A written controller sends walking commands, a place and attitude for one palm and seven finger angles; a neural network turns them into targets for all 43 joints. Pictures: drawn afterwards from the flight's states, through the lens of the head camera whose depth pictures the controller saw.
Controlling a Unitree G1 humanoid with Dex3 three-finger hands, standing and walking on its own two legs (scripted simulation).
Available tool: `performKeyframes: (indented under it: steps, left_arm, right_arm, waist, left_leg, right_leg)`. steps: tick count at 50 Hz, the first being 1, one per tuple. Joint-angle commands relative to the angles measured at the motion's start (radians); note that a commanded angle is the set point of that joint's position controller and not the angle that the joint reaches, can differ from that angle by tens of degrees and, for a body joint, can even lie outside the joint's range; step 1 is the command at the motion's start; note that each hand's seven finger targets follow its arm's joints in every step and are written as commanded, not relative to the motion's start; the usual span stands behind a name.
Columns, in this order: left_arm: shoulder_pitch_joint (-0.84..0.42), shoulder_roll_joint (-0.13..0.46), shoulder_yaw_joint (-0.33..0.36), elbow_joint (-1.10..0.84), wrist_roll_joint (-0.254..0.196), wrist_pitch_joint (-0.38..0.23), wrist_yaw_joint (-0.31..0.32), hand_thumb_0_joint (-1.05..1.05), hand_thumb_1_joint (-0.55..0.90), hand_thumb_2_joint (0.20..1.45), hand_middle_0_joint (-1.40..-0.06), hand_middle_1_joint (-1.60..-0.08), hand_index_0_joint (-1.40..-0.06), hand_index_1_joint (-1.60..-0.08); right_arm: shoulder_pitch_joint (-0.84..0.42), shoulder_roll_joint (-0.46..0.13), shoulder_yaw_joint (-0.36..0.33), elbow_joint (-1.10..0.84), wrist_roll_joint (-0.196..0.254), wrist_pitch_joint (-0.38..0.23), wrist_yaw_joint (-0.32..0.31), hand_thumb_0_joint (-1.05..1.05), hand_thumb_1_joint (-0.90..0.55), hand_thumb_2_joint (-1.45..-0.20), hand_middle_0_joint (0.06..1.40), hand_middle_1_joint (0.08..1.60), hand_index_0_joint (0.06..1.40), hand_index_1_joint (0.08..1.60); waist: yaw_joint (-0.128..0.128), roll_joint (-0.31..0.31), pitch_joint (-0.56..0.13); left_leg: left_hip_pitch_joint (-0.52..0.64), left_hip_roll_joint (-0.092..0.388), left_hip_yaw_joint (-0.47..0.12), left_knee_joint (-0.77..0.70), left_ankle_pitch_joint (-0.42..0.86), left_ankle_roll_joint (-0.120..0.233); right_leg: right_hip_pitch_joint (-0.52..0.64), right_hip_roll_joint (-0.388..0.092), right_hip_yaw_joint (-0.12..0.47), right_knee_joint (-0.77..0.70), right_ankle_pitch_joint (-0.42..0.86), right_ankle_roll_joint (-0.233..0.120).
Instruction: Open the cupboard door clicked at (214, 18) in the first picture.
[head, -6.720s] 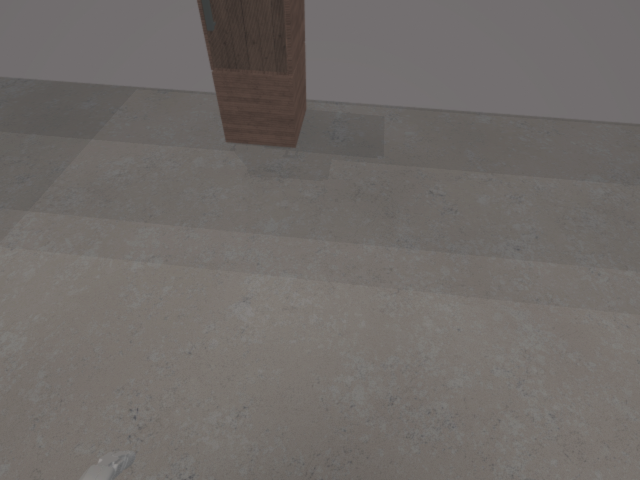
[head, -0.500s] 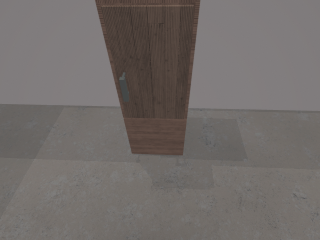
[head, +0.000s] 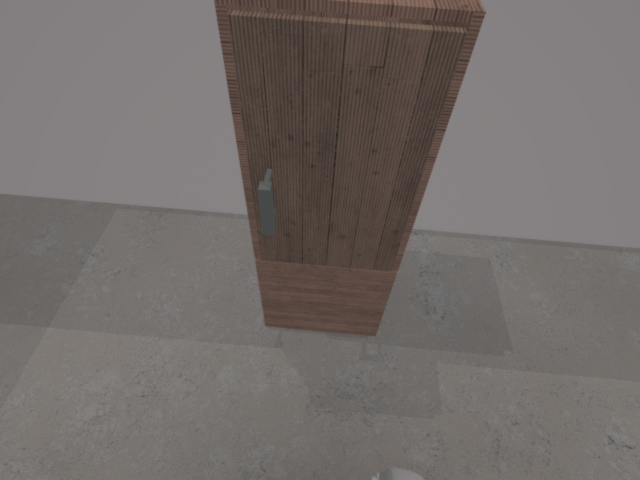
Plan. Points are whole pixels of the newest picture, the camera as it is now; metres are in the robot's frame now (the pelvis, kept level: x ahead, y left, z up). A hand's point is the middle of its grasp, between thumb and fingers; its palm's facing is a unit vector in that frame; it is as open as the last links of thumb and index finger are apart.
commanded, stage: take the last steps up to it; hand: left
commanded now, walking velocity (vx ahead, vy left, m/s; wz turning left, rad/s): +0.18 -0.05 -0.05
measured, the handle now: (269, 202) +0.63 +0.15 -0.10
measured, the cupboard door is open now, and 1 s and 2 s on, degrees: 0 0 0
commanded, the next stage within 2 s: come to a stop and stand still in 0.08 s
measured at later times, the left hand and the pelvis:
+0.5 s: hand (240, 443) +0.19 +0.13 -0.15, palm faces +0.06 -0.97 -0.25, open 7.2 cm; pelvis +0.09 -0.05 +0.00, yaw +2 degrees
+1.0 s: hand out of the picture +0.04 +0.21 -0.18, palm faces +0.05 -0.98 -0.17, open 7.4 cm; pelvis +0.06 +0.02 +0.01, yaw +0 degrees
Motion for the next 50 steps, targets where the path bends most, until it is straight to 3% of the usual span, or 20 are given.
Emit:
performKeyframes:
  steps: [1,8,11,12,13,14,15,16,21,25,32,34,35,36,37,39,41,43,44,50]
  left_arm:
    - [0.06,0.012,0.008,-0.044,0.007,0.006,-0.006,0.0,0.9,0.9,-0.2,-0.3,-0.2,-0.3]
    - [-0.095,0.022,0.002,-0.107,0.005,0.0,-0.007,0.0,0.9,0.9,-0.2,-0.3,-0.2,-0.3]
    - [-0.006,0.024,-0.001,-0.074,0.005,-0.013,0.003,0.0,0.9,0.9,-0.2,-0.3,-0.2,-0.3]
    - [0.059,0.069,0.002,-0.052,0.005,-0.027,0.013,0.0,0.9,0.9,-0.2,-0.3,-0.2,-0.3]
    - [0.076,0.137,0.005,-0.04,0.004,-0.04,0.025,0.0,0.9,0.9,-0.2,-0.3,-0.2,-0.3]
    - [0.07,0.179,0.005,-0.049,-0.004,-0.037,0.03,0.0,0.9,0.9,-0.2,-0.3,-0.2,-0.3]
    - [0.043,0.18,0.003,-0.063,-0.003,-0.028,0.034,0.0,0.9,0.9,-0.2,-0.3,-0.2,-0.3]
    - [0.017,0.18,0.012,-0.062,-0.004,-0.027,0.041,0.0,0.9,0.9,-0.2,-0.3,-0.2,-0.3]
    - [-0.038,0.17,0.031,-0.096,0.001,0.001,0.056,0.0,0.9,0.9,-0.2,-0.3,-0.2,-0.3]
    - [-0.083,0.18,0.041,-0.132,0.003,0.011,0.057,0.0,0.9,0.9,-0.2,-0.3,-0.2,-0.3]
    - [-0.107,0.209,0.045,-0.156,0.024,0.028,0.04,0.0,0.9,0.9,-0.2,-0.3,-0.2,-0.3]
    - [-0.118,0.197,0.038,-0.144,0.016,0.033,0.036,0.0,0.9,0.9,-0.2,-0.3,-0.2,-0.3]
    - [-0.114,0.178,0.027,-0.138,0.006,0.037,0.032,0.0,0.9,0.9,-0.2,-0.3,-0.2,-0.3]
    - [-0.09,0.123,0.012,-0.138,-0.008,0.042,0.028,0.0,0.9,0.9,-0.2,-0.3,-0.2,-0.3]
    - [-0.079,0.064,0.0,-0.147,-0.015,0.045,0.023,0.0,0.9,0.9,-0.2,-0.3,-0.2,-0.3]
    - [-0.092,0.106,0.013,-0.13,0.0,0.054,0.013,0.0,0.9,0.9,-0.2,-0.3,-0.2,-0.3]
    - [-0.023,0.109,0.021,-0.082,0.006,0.057,0.0,0.0,0.9,0.9,-0.2,-0.3,-0.2,-0.3]
    - [0.009,0.109,0.019,-0.063,0.006,0.047,-0.007,0.0,0.9,0.9,-0.2,-0.3,-0.2,-0.3]
    - [0.009,0.113,0.019,-0.061,0.006,0.043,-0.01,0.0,0.9,0.9,-0.2,-0.3,-0.2,-0.3]
    - [-0.061,0.084,0.003,-0.09,-0.005,0.04,-0.004,0.0,0.9,0.9,-0.2,-0.3,-0.2,-0.3]
  right_arm:
    - [0.125,-0.096,-0.007,0.007,-0.004,-0.012,0.0,0.0,-0.9,-0.9,0.2,0.3,0.2,0.3]
    - [0.171,-0.116,-0.019,0.036,-0.016,0.011,0.003,0.0,-0.9,-0.9,0.2,0.3,0.2,0.3]
    - [0.15,-0.096,-0.006,0.05,-0.01,0.022,-0.002,0.0,-0.9,-0.9,0.2,0.3,0.2,0.3]
    - [0.162,-0.061,0.002,0.055,-0.002,0.019,0.0,0.0,-0.9,-0.9,0.2,0.3,0.2,0.3]
    - [0.199,-0.021,0.015,0.051,0.009,0.022,0.002,0.0,-0.9,-0.9,0.2,0.3,0.2,0.3]
    - [0.226,-0.027,0.01,0.052,0.013,0.041,-0.003,0.0,-0.9,-0.9,0.2,0.3,0.2,0.3]
    - [0.229,-0.018,0.006,0.061,0.014,0.053,-0.008,0.0,-0.9,-0.9,0.2,0.3,0.2,0.3]
    - [0.21,-0.018,0.004,0.065,0.017,0.07,-0.009,0.0,-0.9,-0.9,0.2,0.3,0.2,0.3]
    - [0.13,-0.053,-0.019,0.037,0.008,0.117,-0.004,0.0,-0.9,-0.9,0.2,0.3,0.2,0.3]
    - [0.09,-0.072,-0.034,-0.006,-0.001,0.141,0.012,0.0,-0.9,-0.9,0.2,0.3,0.2,0.3]
    - [0.054,-0.081,-0.02,-0.053,0.002,0.106,0.027,0.0,-0.9,-0.9,0.2,0.3,0.2,0.3]
    - [0.127,-0.069,-0.01,-0.028,0.004,0.09,0.023,0.0,-0.9,-0.9,0.2,0.3,0.2,0.3]
    - [0.172,-0.083,-0.007,-0.009,0.002,0.081,0.02,0.0,-0.9,-0.9,0.2,0.3,0.2,0.3]
    - [0.178,-0.141,-0.014,-0.009,-0.006,0.068,0.015,0.0,-0.9,-0.9,0.2,0.3,0.2,0.3]
    - [0.113,-0.208,-0.023,-0.038,-0.014,0.066,0.01,0.0,-0.9,-0.9,0.2,0.3,0.2,0.3]
    - [-0.032,-0.199,-0.01,-0.087,-0.023,0.07,-0.001,0.0,-0.9,-0.9,0.2,0.3,0.2,0.3]
    - [-0.047,-0.175,-0.001,-0.074,-0.018,0.062,-0.012,0.0,-0.9,-0.9,0.2,0.3,0.2,0.3]
    - [0.006,-0.175,-0.004,-0.059,-0.012,0.056,-0.018,0.0,-0.9,-0.9,0.2,0.3,0.2,0.3]
    - [0.033,-0.169,-0.006,-0.05,-0.007,0.054,-0.022,0.0,-0.9,-0.9,0.2,0.3,0.2,0.3]
    - [0.171,-0.169,-0.018,0.015,-0.015,0.051,-0.041,0.0,-0.9,-0.9,0.2,0.3,0.2,0.3]
  waist:
    - [-0.006,0.084,-0.021]
    - [-0.042,0.138,0.016]
    - [0.013,0.078,-0.015]
    - [0.035,-0.02,-0.073]
    - [0.011,-0.165,-0.142]
    - [-0.004,-0.171,-0.152]
    - [-0.01,-0.073,-0.141]
    - [-0.005,-0.167,-0.159]
    - [0.007,-0.066,-0.131]
    - [-0.002,-0.095,-0.132]
    - [0.008,-0.208,-0.128]
    - [-0.032,-0.199,-0.131]
    - [-0.05,-0.12,-0.138]
    - [-0.053,0.103,-0.11]
    - [-0.042,0.347,-0.017]
    - [-0.009,0.276,0.1]
    - [0.017,0.212,0.086]
    - [0.0,0.171,0.047]
    - [-0.007,0.133,0.032]
    - [-0.068,0.18,-0.055]
  left_leg:
    - [0.046,0.281,-0.202,-0.258,0.204,0.094]
    - [0.072,0.293,-0.196,-0.198,0.178,0.111]
    - [0.007,0.22,-0.134,-0.041,0.21,0.039]
    - [-0.034,0.161,-0.096,0.064,0.14,-0.016]
    - [-0.121,0.087,-0.062,0.147,-0.102,-0.069]
    - [-0.09,0.055,-0.077,0.234,-0.355,-0.095]
    - [-0.076,0.055,-0.113,0.309,-0.399,-0.095]
    - [-0.093,0.063,-0.123,0.391,-0.406,-0.1]
    - [-0.203,0.028,-0.198,0.639,-0.318,-0.118]
    - [-0.214,0.026,-0.211,0.691,-0.222,-0.134]
    - [-0.079,0.018,-0.149,0.306,-0.236,-0.106]
    - [0.081,0.004,-0.12,0.076,-0.133,-0.096]
    - [0.182,0.01,-0.132,-0.045,-0.073,-0.095]
    - [0.165,0.122,-0.29,-0.172,-0.178,-0.075]
    - [-0.017,0.305,-0.518,-0.317,-0.364,-0.027]
    - [-0.26,0.339,-0.547,-0.401,-0.478,0.047]
    - [-0.16,0.251,-0.417,-0.344,-0.32,0.009]
    - [0.004,0.225,-0.352,-0.297,-0.173,0.015]
    - [0.065,0.231,-0.335,-0.278,-0.084,0.02]
    - [0.266,0.306,-0.332,-0.119,0.556,0.087]
  right_leg:
    - [-0.049,-0.036,0.026,-0.091,0.062,0.016]
    - [0.042,-0.004,-0.032,-0.434,0.02,0.01]
    - [0.266,0.035,-0.056,-0.648,0.186,0.01]
    - [0.4,-0.031,0.031,-0.721,0.393,0.007]
    - [0.508,-0.207,0.223,-0.721,0.716,-0.055]
    - [0.467,-0.31,0.248,-0.737,0.952,-0.143]
    - [0.426,-0.318,0.206,-0.72,1.047,-0.181]
    - [0.415,-0.303,0.217,-0.711,1.073,-0.196]
    - [0.38,-0.285,0.16,-0.73,0.953,-0.195]
    - [0.298,-0.258,0.125,-0.781,0.68,-0.171]
    - [0.238,-0.193,0.168,-0.869,0.04,-0.136]
    - [0.16,-0.14,0.138,-0.838,-0.079,-0.086]
    - [0.096,-0.101,0.111,-0.779,-0.155,-0.046]
    - [0.029,-0.026,0.059,-0.631,-0.17,-0.003]
    - [-0.007,0.05,-0.011,-0.495,-0.172,0.038]
    - [0.078,0.029,0.077,-0.338,-0.085,0.027]
    - [0.037,0.063,0.096,-0.217,-0.008,0.035]
    - [-0.042,0.073,0.079,-0.17,0.017,0.045]
    - [-0.07,0.068,0.077,-0.169,0.028,0.051]
    - [-0.03,0.044,0.053,-0.342,-0.118,0.056]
